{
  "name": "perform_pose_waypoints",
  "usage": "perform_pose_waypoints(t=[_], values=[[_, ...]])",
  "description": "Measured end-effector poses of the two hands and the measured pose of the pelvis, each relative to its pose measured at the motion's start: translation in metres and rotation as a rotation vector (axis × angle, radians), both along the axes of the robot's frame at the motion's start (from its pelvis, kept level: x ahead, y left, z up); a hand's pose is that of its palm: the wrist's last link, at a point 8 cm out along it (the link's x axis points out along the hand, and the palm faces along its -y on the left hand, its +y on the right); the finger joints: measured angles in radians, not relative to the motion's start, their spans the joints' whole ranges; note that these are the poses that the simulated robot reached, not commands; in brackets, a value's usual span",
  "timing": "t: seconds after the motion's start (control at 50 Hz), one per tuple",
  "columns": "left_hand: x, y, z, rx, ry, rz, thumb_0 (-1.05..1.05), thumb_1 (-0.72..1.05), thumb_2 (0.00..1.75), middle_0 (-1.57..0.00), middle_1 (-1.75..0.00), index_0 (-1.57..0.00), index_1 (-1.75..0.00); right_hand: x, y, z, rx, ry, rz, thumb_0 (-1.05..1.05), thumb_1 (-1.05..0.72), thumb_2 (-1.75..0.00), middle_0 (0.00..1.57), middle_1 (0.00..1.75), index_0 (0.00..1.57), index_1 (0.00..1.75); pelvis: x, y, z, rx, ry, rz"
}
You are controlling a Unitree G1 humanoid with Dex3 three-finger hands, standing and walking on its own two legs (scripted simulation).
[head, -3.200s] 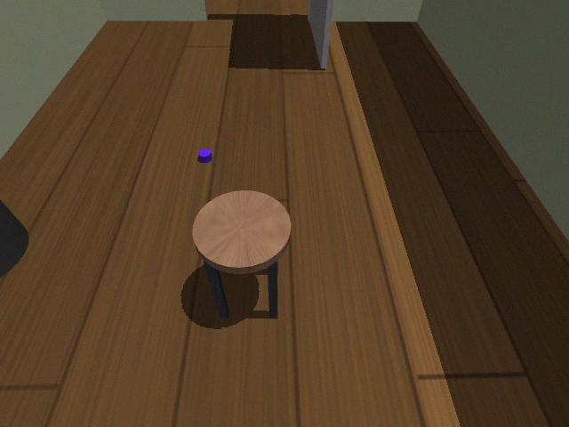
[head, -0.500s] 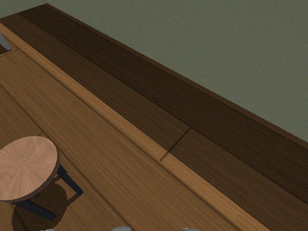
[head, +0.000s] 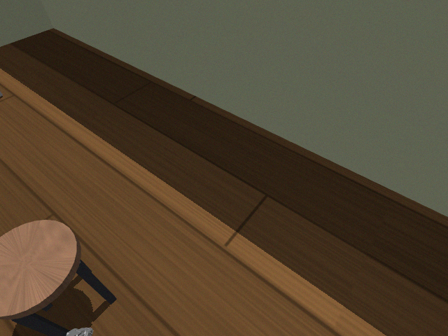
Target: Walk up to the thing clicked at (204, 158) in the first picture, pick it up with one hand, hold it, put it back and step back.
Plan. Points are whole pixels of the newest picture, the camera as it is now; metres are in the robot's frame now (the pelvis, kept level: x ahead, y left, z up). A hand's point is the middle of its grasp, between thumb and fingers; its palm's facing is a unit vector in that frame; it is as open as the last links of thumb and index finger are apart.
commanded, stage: stand
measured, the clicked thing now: out of the picture +0.67 +1.42 -0.75
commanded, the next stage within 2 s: none
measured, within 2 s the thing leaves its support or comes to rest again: neither
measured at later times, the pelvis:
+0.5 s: pelvis +0.00 +0.00 +0.01, yaw +1 degrees
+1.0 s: pelvis +0.01 +0.00 +0.01, yaw +2 degrees
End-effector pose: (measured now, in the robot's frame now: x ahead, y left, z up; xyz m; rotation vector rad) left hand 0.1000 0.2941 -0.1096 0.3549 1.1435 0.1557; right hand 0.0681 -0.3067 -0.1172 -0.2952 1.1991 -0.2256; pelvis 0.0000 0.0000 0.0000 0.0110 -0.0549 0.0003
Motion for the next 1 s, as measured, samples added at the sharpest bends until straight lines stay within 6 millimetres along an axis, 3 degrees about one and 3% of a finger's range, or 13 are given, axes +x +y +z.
perform_pose_waypoints(t=[0.2, 0.52, 1.0], values=[[-0.016, 0.002, -0.004, -0.016, 0.038, 0.035, 0.00, 0.90, 0.90, -0.20, -0.30, -0.20, -0.30, -0.007, 0.006, 0.003, 0.003, 0.036, 0.001, 0.00, -0.90, -0.90, 0.20, 0.30, 0.20, 0.30, -0.001, 0.001, 0.004, -0.001, 0.000, 0.008], [-0.046, 0.010, -0.005, -0.004, 0.100, 0.080, 0.00, 0.90, 0.90, -0.20, -0.30, -0.20, -0.30, 0.008, 0.012, 0.003, 0.010, 0.033, 0.027, 0.00, -0.90, -0.90, 0.20, 0.30, 0.20, 0.30, 0.001, 0.003, 0.005, -0.005, 0.008, 0.022], [-0.022, 0.009, -0.003, -0.009, 0.060, 0.074, 0.00, 0.90, 0.90, -0.20, -0.30, -0.20, -0.30, 0.024, 0.014, 0.005, 0.005, 0.021, 0.035, 0.00, -0.90, -0.90, 0.20, 0.30, 0.20, 0.30, 0.012, 0.004, 0.006, -0.005, 0.011, 0.029]])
